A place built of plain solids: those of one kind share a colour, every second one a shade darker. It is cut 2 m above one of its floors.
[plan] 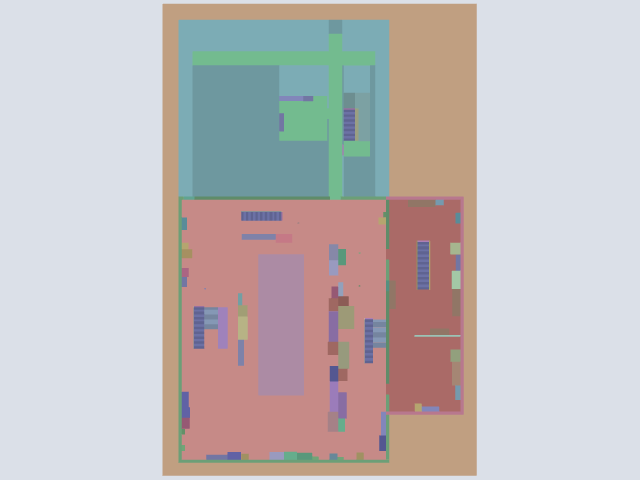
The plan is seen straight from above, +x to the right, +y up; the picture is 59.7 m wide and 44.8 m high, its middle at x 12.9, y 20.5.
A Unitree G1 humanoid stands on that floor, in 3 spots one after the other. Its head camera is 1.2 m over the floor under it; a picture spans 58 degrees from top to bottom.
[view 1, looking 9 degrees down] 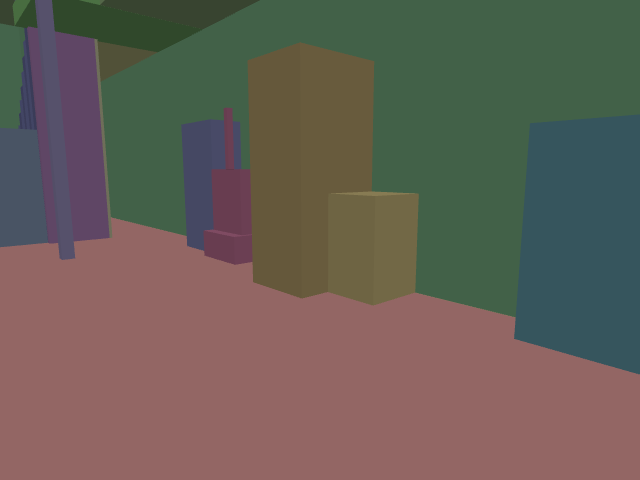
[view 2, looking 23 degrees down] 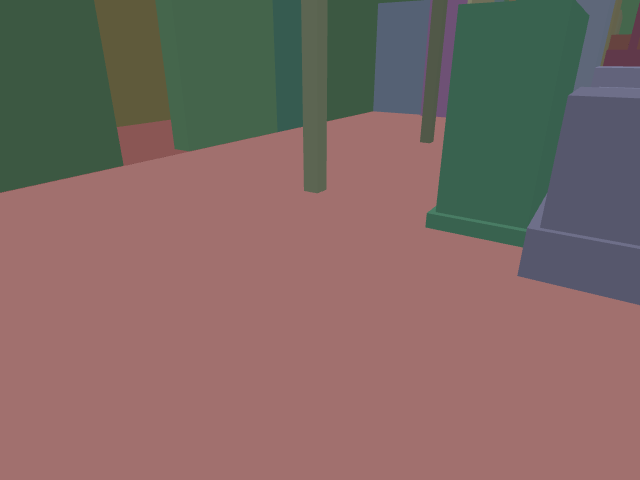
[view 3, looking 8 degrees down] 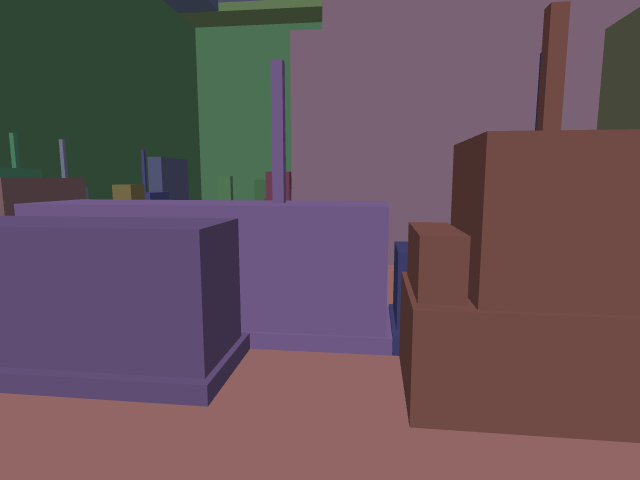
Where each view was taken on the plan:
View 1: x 3.52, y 22.71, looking -132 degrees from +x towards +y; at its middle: airbottle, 4.20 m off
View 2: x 14.34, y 22.66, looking -57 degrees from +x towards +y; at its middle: floor_bay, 3.07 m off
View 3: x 17.47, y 7.14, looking -173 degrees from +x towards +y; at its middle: cooler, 2.94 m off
